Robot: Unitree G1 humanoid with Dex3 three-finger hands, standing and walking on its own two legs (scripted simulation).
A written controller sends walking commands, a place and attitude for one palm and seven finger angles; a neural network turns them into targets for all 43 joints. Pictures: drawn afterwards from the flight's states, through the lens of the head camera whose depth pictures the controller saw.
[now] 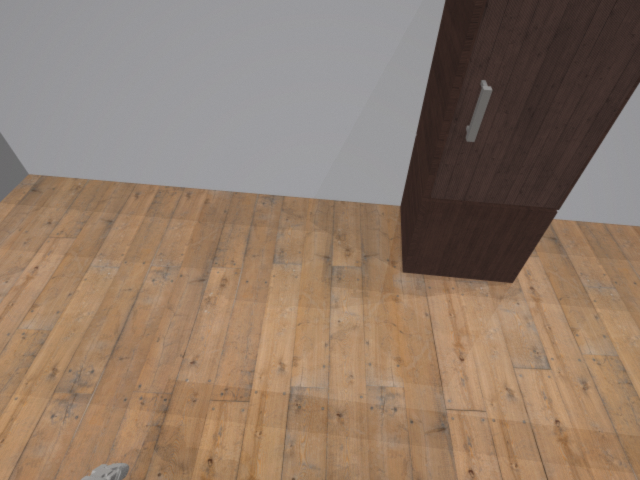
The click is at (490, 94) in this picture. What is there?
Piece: cupboard door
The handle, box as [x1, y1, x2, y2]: [466, 80, 492, 141]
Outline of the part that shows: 485,80 481,80 480,83 482,88 470,124 466,127 467,141 474,141 492,90 490,86 486,84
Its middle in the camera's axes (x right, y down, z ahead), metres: +0.40 -0.33 +0.99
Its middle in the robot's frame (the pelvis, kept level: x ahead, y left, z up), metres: +0.98 -0.35 -0.02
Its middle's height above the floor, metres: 0.75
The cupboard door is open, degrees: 0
